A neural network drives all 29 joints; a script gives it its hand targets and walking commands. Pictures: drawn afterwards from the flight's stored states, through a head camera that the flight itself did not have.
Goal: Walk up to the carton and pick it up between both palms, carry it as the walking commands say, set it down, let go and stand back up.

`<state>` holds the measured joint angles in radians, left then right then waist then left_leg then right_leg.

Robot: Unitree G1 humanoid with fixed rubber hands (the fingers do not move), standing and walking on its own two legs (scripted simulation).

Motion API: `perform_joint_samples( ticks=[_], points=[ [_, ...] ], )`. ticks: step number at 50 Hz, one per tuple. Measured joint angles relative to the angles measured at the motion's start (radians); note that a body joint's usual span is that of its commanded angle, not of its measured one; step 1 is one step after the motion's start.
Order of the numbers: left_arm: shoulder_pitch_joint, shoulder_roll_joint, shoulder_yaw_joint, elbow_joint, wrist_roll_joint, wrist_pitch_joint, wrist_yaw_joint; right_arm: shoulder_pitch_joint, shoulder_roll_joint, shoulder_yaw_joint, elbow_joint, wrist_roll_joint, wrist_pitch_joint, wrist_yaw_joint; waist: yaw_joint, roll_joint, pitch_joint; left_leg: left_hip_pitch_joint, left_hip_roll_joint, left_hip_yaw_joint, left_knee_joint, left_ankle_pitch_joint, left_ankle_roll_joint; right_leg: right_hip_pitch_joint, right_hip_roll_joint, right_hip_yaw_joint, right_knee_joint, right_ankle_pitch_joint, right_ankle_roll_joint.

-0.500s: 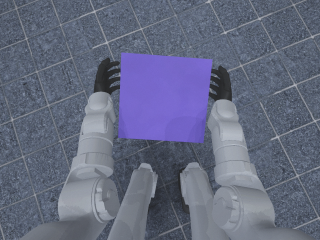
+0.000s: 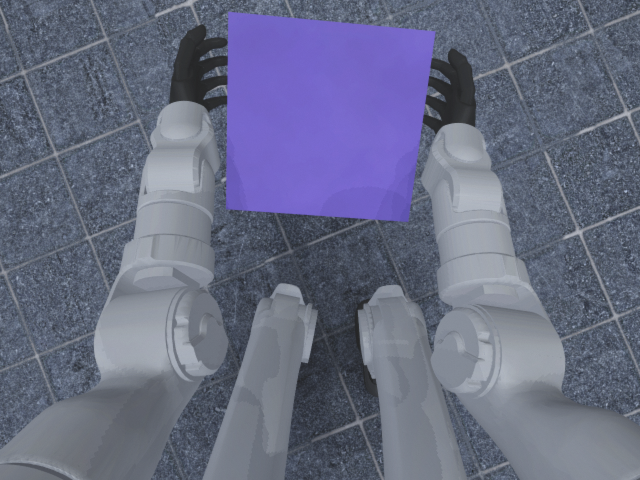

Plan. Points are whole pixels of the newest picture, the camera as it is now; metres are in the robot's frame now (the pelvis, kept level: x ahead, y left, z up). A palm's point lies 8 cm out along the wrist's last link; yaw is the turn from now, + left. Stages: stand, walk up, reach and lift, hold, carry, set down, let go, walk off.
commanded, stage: set down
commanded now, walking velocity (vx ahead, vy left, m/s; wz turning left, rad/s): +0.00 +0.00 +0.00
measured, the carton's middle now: (321, 126) +0.52 +0.04 -0.20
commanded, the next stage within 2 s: none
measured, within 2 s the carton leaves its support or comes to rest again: neither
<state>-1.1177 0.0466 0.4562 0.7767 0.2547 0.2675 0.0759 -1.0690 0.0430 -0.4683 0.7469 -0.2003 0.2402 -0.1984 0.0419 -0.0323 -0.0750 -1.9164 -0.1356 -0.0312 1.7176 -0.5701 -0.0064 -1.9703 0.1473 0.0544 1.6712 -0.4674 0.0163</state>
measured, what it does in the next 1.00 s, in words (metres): lowers itself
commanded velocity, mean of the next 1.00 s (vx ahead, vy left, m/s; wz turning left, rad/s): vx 0.00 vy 0.00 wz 0.00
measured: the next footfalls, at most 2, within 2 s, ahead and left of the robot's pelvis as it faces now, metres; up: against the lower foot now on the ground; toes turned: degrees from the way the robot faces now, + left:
none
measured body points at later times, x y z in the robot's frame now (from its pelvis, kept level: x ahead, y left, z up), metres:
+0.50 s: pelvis +0.00 +0.00 -0.06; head +0.33 +0.01 +0.23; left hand +0.54 +0.18 -0.19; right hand +0.54 -0.12 -0.20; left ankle +0.07 +0.11 -0.48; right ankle +0.11 -0.10 -0.48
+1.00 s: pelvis -0.02 +0.01 -0.11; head +0.36 +0.03 +0.11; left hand +0.57 +0.18 -0.28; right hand +0.56 -0.12 -0.28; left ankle +0.07 +0.10 -0.48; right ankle +0.11 -0.10 -0.48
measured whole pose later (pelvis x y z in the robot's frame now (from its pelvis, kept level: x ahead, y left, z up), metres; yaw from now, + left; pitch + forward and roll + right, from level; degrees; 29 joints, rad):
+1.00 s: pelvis -0.02 +0.01 -0.11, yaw +1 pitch +35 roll -1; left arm -1.57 0.25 0.30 0.91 0.11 0.26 0.09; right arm -1.49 -0.15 -0.43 0.79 -0.08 0.25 -0.17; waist 0.02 -0.02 0.47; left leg -2.11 -0.16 0.01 2.15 -0.64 0.01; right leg -2.14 0.15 0.02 2.09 -0.55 0.05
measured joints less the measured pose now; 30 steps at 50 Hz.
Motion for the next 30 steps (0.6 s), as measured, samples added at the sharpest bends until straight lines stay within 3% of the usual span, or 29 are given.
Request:
perform_joint_samples(
  ticks=[12, 19, 30],
  points=[
    [-0.081, 0.023, -0.022, 0.029, -0.024, -0.006, -0.001, -0.074, -0.038, -0.011, -0.001, 0.001, 0.010, -0.002, -0.018, 0.015, 0.069, -0.097, -0.013, 0.006, 0.110, -0.023, 0.003, -0.092, 0.001, -0.007, 0.107, -0.028, 0.011],
    [-0.119, 0.047, -0.044, 0.035, -0.048, -0.013, 0.017, -0.120, -0.069, 0.023, 0.009, 0.052, 0.006, -0.008, -0.011, 0.013, 0.113, -0.143, -0.010, 0.016, 0.169, -0.038, 0.004, -0.141, 0.011, -0.007, 0.165, -0.037, 0.018],
    [-0.212, 0.107, -0.070, 0.099, -0.062, -0.007, 0.002, -0.201, -0.089, 0.012, 0.051, 0.042, 0.004, -0.007, -0.017, 0.006, 0.178, -0.211, -0.025, 0.013, 0.262, -0.056, -0.003, -0.203, 0.002, -0.025, 0.257, -0.062, 0.016]
  ],
)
